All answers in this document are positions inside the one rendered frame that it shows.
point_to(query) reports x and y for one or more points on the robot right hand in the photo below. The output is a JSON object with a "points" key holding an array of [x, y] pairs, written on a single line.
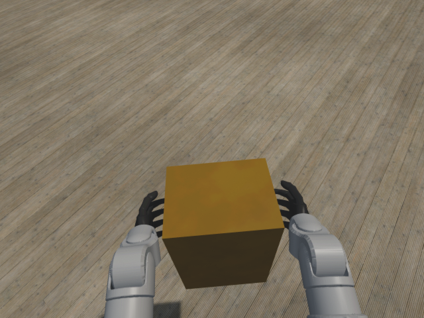
{"points": [[295, 203]]}

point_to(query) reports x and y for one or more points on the robot left hand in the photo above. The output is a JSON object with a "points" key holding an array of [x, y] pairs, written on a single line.
{"points": [[146, 215]]}

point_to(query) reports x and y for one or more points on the robot right forearm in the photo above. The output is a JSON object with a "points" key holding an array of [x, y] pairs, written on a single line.
{"points": [[324, 269]]}

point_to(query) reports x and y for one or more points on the carton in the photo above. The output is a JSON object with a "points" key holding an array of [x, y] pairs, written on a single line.
{"points": [[222, 223]]}

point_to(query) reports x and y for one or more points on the robot left forearm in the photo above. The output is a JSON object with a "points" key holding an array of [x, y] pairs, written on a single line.
{"points": [[131, 279]]}

